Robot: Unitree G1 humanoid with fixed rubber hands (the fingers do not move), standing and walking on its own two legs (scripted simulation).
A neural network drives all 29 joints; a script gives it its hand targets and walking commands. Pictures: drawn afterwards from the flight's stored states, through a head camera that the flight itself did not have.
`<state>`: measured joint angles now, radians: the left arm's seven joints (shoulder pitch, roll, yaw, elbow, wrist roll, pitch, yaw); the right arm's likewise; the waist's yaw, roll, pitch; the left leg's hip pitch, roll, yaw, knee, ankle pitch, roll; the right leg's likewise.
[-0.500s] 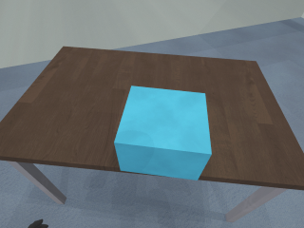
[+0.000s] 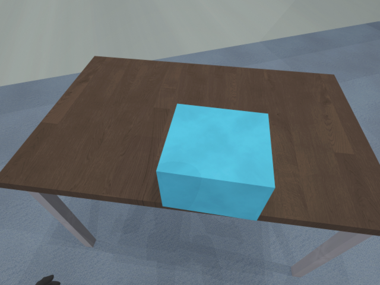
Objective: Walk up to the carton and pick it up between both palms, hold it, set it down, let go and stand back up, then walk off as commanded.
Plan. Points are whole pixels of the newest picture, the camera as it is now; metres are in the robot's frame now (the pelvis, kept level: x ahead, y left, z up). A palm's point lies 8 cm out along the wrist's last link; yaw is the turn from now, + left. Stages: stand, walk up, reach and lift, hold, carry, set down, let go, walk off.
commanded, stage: walk up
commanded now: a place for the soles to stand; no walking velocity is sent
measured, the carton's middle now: (215, 159) +0.45 -0.04 -0.01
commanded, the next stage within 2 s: reach and lift in 0.30 s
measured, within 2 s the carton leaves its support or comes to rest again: neither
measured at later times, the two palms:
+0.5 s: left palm (59, 277) +0.17 +0.29 -0.08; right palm out of the picture +0.15 -0.30 -0.09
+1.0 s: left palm (65, 266) +0.18 +0.27 -0.04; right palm out of the picture +0.17 -0.26 -0.05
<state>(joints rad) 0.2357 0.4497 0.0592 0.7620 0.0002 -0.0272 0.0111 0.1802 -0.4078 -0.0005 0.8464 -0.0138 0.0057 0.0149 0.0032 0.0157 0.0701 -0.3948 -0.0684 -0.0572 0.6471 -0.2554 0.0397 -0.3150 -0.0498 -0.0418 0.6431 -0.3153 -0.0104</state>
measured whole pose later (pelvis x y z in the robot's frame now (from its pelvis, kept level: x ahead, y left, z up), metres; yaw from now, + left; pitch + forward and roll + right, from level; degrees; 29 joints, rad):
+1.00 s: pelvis +0.02 -0.03 +0.02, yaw -2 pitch +0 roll +0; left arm 0.18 0.39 0.11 0.47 0.00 0.10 -0.02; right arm 0.23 -0.18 -0.04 0.61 -0.02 -0.24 -0.01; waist 0.03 -0.04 0.10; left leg -0.24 0.01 0.01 0.37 -0.13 -0.01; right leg -0.19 -0.01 -0.04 0.41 -0.22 -0.01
